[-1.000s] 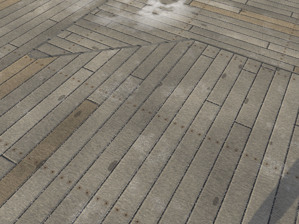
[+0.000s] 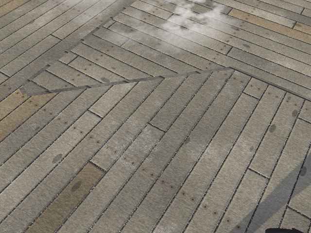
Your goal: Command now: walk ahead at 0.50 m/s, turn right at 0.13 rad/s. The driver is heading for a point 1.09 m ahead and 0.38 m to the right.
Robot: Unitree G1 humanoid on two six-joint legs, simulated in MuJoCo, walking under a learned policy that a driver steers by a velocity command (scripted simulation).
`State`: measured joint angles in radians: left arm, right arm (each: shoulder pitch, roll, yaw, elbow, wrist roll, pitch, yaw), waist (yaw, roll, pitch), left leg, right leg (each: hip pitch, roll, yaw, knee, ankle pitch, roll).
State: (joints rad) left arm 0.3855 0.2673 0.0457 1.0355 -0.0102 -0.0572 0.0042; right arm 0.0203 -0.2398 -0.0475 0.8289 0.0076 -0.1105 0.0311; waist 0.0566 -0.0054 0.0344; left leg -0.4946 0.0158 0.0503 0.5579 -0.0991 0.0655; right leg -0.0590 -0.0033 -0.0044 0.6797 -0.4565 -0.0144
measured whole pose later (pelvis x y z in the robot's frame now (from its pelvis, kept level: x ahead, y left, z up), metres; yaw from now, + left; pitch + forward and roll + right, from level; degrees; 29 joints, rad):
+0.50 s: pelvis +0.28 -0.03 +0.00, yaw -14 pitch +2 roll +2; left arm 0.04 0.23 0.06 0.80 -0.03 -0.04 -0.06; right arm 0.33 -0.26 -0.07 0.96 0.01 -0.05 -0.03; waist -0.05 -0.01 0.04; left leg 0.12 0.03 0.29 0.35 -0.45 -0.03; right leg -0.55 -0.03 -0.08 0.61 -0.11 -0.12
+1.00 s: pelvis +0.57 -0.11 +0.00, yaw -31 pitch +3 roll +0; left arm 0.38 0.29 0.09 0.81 -0.02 -0.04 0.02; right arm 0.01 -0.27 -0.05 0.73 0.00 -0.14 0.02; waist 0.08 0.02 0.00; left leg -0.46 -0.01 -0.03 0.45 -0.04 0.02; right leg -0.07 0.10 0.21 0.51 -0.47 -0.06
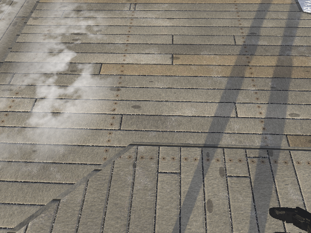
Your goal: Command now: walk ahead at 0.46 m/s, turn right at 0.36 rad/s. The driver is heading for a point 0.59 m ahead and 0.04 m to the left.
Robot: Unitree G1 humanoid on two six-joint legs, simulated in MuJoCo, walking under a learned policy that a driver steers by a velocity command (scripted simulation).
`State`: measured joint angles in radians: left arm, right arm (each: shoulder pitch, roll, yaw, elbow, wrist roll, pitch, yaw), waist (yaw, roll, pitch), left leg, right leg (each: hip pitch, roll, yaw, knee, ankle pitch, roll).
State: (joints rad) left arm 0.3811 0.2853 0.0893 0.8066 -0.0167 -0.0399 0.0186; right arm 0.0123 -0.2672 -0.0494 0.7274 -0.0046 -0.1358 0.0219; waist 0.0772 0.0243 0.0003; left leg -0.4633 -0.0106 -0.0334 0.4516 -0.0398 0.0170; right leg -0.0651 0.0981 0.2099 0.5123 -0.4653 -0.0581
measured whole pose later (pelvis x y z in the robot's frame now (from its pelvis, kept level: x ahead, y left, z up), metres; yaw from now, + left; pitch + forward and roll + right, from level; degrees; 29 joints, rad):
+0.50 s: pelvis +0.16 +0.00 +0.01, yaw -3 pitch +1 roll +1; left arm 0.13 0.23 0.05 0.74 0.01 0.01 0.02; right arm 0.21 -0.25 -0.02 0.90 -0.01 -0.05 0.00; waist -0.04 0.02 0.00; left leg -0.18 0.00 0.03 0.49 -0.32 -0.01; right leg -0.34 0.00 0.04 0.52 -0.20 0.00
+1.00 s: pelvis +0.17 -0.01 +0.01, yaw -3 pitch -1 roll +0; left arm 0.12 0.22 0.06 0.93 0.00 0.01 0.02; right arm 0.22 -0.24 -0.02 1.02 -0.01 0.01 -0.03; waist -0.02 0.00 0.04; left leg -0.12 0.03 0.02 0.51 -0.36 -0.03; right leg -0.28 0.02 0.02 0.55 -0.24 -0.02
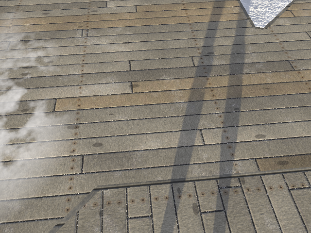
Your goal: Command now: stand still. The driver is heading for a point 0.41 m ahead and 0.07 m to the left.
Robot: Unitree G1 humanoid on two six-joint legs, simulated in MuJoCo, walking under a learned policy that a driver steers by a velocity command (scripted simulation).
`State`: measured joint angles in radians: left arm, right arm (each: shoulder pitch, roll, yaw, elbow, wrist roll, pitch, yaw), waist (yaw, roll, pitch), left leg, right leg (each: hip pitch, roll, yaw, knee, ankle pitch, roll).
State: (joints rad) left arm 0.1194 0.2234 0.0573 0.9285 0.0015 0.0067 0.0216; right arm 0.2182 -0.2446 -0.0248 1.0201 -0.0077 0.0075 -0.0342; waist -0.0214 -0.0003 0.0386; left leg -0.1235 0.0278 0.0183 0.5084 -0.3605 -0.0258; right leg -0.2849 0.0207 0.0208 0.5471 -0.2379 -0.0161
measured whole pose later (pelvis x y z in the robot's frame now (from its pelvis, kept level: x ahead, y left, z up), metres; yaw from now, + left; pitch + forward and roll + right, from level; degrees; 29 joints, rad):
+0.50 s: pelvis +0.03 -0.01 -0.01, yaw +0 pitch -1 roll +0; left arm 0.20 0.23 0.06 1.07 -0.03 -0.06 0.00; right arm 0.42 -0.24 -0.04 1.07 0.03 -0.04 -0.03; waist -0.01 0.04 -0.01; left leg -0.10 0.05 0.00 0.54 -0.43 -0.02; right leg -0.27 0.02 -0.06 0.58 -0.35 -0.08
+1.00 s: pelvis +0.26 +0.03 -0.02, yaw +0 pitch +2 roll -1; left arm 0.43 0.24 0.04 1.10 0.00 -0.05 0.02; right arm -0.03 -0.24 -0.05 0.84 0.00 -0.10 0.04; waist 0.06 0.01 0.05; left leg -0.53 0.01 0.05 0.57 -0.04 0.06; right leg 0.05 -0.02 -0.01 0.58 -0.51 0.02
